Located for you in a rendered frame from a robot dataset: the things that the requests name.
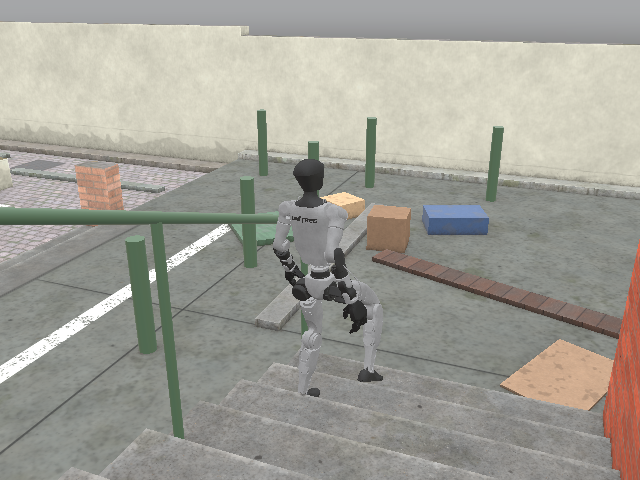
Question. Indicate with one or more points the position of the robot left hand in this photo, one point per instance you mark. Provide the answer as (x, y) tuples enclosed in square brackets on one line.
[(290, 275)]

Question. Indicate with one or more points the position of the robot left upper arm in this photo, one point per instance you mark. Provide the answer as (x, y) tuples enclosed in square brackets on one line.
[(283, 226)]

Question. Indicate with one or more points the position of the robot torso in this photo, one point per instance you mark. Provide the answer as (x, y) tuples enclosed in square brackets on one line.
[(310, 227)]

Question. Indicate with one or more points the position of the robot right upper arm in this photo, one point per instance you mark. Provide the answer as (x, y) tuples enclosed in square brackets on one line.
[(337, 217)]

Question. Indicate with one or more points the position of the right robot forearm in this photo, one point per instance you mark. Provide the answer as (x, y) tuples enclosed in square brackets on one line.
[(342, 277)]

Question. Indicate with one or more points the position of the humanoid robot head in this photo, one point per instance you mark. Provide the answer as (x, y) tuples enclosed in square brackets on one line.
[(309, 173)]

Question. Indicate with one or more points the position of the left robot forearm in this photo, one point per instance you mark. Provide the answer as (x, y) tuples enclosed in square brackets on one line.
[(286, 259)]

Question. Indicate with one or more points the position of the robot right hand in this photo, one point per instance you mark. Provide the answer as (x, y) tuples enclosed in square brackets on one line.
[(358, 314)]

